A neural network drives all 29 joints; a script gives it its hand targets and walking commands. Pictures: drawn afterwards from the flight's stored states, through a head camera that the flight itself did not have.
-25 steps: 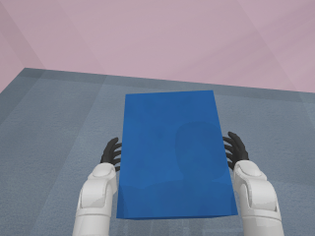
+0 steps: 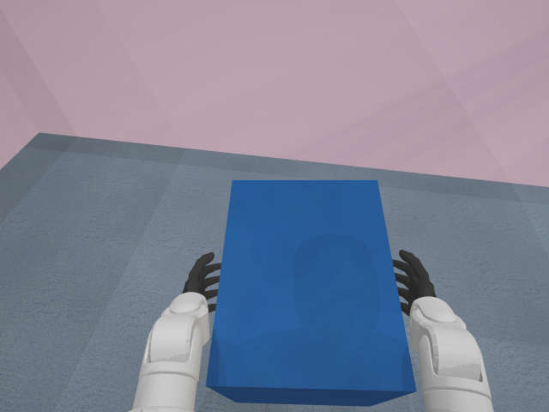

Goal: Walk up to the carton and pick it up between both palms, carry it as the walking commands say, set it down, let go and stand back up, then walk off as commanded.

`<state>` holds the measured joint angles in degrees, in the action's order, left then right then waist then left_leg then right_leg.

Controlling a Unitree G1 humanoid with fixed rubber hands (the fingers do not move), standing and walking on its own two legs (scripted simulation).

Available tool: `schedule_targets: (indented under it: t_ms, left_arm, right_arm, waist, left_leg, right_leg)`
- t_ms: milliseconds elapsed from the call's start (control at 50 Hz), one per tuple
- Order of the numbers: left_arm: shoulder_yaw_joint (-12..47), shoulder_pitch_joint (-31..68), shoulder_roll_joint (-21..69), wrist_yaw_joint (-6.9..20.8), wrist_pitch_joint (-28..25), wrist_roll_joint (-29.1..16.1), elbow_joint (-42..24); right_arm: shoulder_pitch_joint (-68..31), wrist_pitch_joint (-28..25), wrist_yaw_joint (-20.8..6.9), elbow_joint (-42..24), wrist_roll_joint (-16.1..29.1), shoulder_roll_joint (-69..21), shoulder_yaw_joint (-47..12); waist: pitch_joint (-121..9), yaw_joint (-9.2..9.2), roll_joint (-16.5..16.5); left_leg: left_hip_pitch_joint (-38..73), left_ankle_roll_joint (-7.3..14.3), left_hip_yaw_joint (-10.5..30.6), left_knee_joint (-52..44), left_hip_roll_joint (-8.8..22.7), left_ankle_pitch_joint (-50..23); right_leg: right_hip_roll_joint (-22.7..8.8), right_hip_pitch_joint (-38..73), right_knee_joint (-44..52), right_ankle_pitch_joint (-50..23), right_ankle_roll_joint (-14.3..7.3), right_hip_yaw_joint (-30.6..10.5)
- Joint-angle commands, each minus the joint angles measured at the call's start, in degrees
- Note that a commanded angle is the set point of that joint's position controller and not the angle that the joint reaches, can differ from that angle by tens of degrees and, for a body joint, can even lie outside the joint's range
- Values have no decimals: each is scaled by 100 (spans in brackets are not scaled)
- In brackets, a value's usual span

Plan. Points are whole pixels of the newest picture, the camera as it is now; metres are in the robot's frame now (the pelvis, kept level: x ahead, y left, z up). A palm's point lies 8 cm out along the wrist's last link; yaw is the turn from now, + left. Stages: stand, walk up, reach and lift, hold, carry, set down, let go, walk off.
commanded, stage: carry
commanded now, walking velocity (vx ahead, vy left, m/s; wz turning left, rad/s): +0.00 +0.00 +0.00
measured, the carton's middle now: (303, 296) +0.33 -0.01 -0.05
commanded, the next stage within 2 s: none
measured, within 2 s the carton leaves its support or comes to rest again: neither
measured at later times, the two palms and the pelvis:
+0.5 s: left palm (168, 255) +0.36 +0.22 +0.01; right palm (371, 269) +0.34 -0.11 +0.03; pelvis +0.07 +0.07 -0.02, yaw -2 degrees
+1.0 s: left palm (148, 202) +0.46 +0.27 +0.03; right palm (334, 225) +0.40 -0.05 +0.05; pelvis +0.13 +0.15 +0.01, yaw -10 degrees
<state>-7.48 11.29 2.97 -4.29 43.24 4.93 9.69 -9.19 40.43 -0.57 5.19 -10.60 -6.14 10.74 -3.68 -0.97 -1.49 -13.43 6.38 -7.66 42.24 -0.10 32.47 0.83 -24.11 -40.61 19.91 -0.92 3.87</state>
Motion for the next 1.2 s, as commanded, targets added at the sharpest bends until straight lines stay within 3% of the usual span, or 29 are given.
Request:
schedule_targets:
  t_ms: [0,40,60,80,100,120,140,160,200,280,340,380,420,440,460,480,520,560,600,620,640,720,880,1060,1080,1100,1120,1140,1180]
  left_arm:
    - [3625,3749,4972,1265,-731,-812,-1587]
    - [3787,3918,5068,1239,-721,-943,-1803]
    - [3759,3794,5023,1215,-648,-833,-1638]
    - [3791,3681,5083,1210,-603,-824,-1571]
    - [3763,3649,5101,1232,-559,-827,-1569]
    - [3670,3424,5111,1192,-489,-698,-1298]
    - [3584,3158,4972,1170,-397,-654,-1239]
    - [3705,3282,4887,1174,-356,-724,-1354]
    - [3603,3730,4838,1173,-359,-754,-1465]
    - [3563,4060,4848,1096,-310,-774,-1443]
    - [3595,3676,4966,1073,-266,-817,-1296]
    - [3400,4021,4643,1063,-283,-752,-1298]
    - [3427,3565,4683,1072,-303,-814,-1190]
    - [3332,3580,4691,1045,-350,-680,-1270]
    - [3266,3008,4618,1062,-339,-678,-786]
    - [3458,2903,4787,1079,-430,-646,-629]
    - [3570,3579,5072,1119,-514,-712,-1217]
    - [3771,3754,5221,1117,-480,-739,-1329]
    - [3688,3379,5223,1124,-444,-696,-1176]
    - [3827,3731,5191,1159,-459,-849,-1486]
    - [3655,3502,5099,1156,-408,-666,-954]
    - [3971,4378,5309,1199,-505,-1230,-1773]
    - [3957,3500,5124,1220,-321,-1286,-1930]
    - [3595,3075,4796,1159,-211,-1043,-2040]
    - [3366,2902,4678,1139,-152,-859,-1699]
    - [3242,2532,4727,1171,-178,-808,-1503]
    - [3273,2655,4789,1175,-260,-816,-1704]
    - [3284,3038,4611,1213,-340,-912,-1875]
    - [3199,2879,4766,1193,-350,-817,-1610]
  right_arm:
    - [-3118,-388,-1315,-468,1447,-4349,-3547]
    - [-3216,-409,-1219,-762,1504,-4474,-3690]
    - [-3145,-355,-1196,-605,1455,-4464,-3678]
    - [-3284,-367,-1196,-749,1445,-4391,-3707]
    - [-3034,-321,-1197,-661,1427,-4495,-3687]
    - [-3078,-276,-1195,-490,1383,-4534,-3588]
    - [-3049,-241,-1181,-491,1346,-4317,-3481]
    - [-2467,-217,-1171,-300,1219,-4224,-3207]
    - [-2628,-155,-1227,-188,1177,-4120,-3058]
    - [-2905,-144,-1208,-178,1166,-4022,-2850]
    - [-3054,-189,-1193,-584,1275,-4027,-3051]
    - [-2969,-164,-1158,-322,1088,-3830,-2846]
    - [-2357,-184,-1108,-110,1064,-3815,-2849]
    - [-2774,-232,-1110,-108,1158,-3768,-2878]
    - [-2320,-177,-1125,81,1109,-3674,-2902]
    - [-3034,-256,-1218,-181,1291,-3810,-3205]
    - [-3757,-368,-1302,-555,1643,-4186,-3597]
    - [-3337,-381,-1337,-150,1394,-4121,-3139]
    - [-2497,-308,-1304,-2,1196,-4492,-2987]
    - [-2881,-313,-1299,-78,1277,-4411,-3078]
    - [-2895,-314,-1300,167,1144,-4130,-2942]
    - [-3449,-363,-1171,-553,1300,-4436,-3221]
    - [-2627,-122,-1009,-1191,1290,-4310,-3464]
    - [-2777,29,-1004,-1601,1540,-4319,-3846]
    - [-2617,120,-1006,-1245,1401,-4196,-3701]
    - [-2533,74,-1002,-1458,1401,-4125,-3796]
    - [-2720,106,-1005,-1448,1549,-4462,-3993]
    - [-3499,2,-966,-1903,1758,-4384,-4147]
    - [-3545,-16,-973,-1780,1727,-4420,-4261]
  waist:
    - [-2795,134,-165]
    - [-2461,181,1079]
    - [-2168,180,1460]
    - [-2165,111,1112]
    - [-1852,-28,904]
    - [-1882,-92,108]
    - [-1711,-54,-1246]
    - [-1421,-174,-1715]
    - [-1379,-159,-1200]
    - [-969,-163,-1288]
    - [-914,-161,-1371]
    - [-968,31,-1148]
    - [-1328,239,-1389]
    - [-1852,644,-1048]
    - [-2405,652,2026]
    - [-2388,505,2327]
    - [-1028,299,534]
    - [-525,154,-15]
    - [-1345,-57,466]
    - [-1423,30,-1283]
    - [-1448,122,-1680]
    - [-1975,16,-1126]
    - [-2260,-170,-871]
    - [-2627,-70,-1079]
    - [-2788,15,-870]
    - [-3051,109,-105]
    - [-3234,140,904]
    - [-3121,193,1731]
    - [-2808,191,1341]
  left_leg:
    - [411,-995,465,1082,729,-7909]
    - [-1567,-1020,493,1354,40,-1760]
    - [-2321,-1056,732,654,-27,287]
    - [-1918,-938,960,-579,205,313]
    - [-1000,-860,876,-1866,295,-621]
    - [646,-778,691,-2254,731,-4213]
    - [2466,-603,1313,-1454,1279,-9404]
    - [3131,-517,1555,-1283,1493,-11742]
    - [3138,-612,1570,-1214,1592,-11797]
    - [2790,-1098,1126,-1233,1192,-11034]
    - [2814,-1351,1010,-1150,875,-11949]
    - [1788,-2252,542,-1020,559,-12857]
    - [1322,-2437,383,771,388,-13802]
    - [115,-2868,82,3520,89,-12015]
    - [-2968,-2257,1155,6838,-34,-1897]
    - [-3402,-1724,2309,7008,-187,2194]
    - [-3459,-627,3591,3982,744,2569]
    - [-2594,-302,2227,-261,747,1887]
    - [-336,-595,929,-1814,313,-2262]
    - [70,-349,2957,-2216,1588,-4970]
    - [477,-86,3452,-2194,1952,-5994]
    - [2156,-308,2470,-1041,1443,-10187]
    - [3685,-145,2332,-976,1289,-10715]
    - [2655,-352,1507,-809,1080,-9610]
    - [2118,-421,1459,-707,1058,-8773]
    - [996,-552,968,62,805,-7030]
    - [-503,-902,818,738,489,-3846]
    - [-1599,-934,766,993,103,-295]
    - [-1983,-794,764,451,127,89]
  right_leg:
    - [-731,2502,-53,-5550,-938,-444]
    - [-1539,3745,115,-8186,-1481,-1438]
    - [-1713,4062,-69,-8694,-1544,-1659]
    - [-1626,3605,-193,-7984,-1309,-1514]
    - [-1333,2756,-561,-6914,-941,-896]
    - [-870,1339,-851,-4625,-522,-134]
    - [-138,-881,-1671,-91,-168,227]
    - [105,-1983,-2288,981,19,405]
    - [65,-2206,-2382,754,-26,294]
    - [164,-2183,-2790,479,-14,572]
    - [518,-1933,-2111,426,-93,1008]
    - [836,-358,-755,161,-106,1594]
    - [966,1067,657,-436,-301,1641]
    - [109,2821,1753,-1924,-1085,673]
    - [-2282,5041,423,-7414,-2499,-2406]
    - [-2614,4350,437,-8357,-2849,-3521]
    - [-2381,2278,136,-5600,-1813,-3306]
    - [-1589,1508,-544,-5656,-1085,-1653]
    - [-933,723,-299,-1978,-397,-115]
    - [-199,-56,-1357,680,9,152]
    - [-28,-390,-1527,1418,152,-253]
    - [-38,-683,-1622,768,125,-119]
    - [233,-1819,-1743,769,6,280]
    - [109,299,508,-742,-164,409]
    - [-88,975,988,-1403,-253,209]
    - [-615,2450,1196,-4641,-530,-225]
    - [-1587,3878,484,-7997,-994,-1035]
    - [-2234,4565,377,-9653,-1429,-1498]
    - [-2256,4615,383,-9520,-1382,-1366]
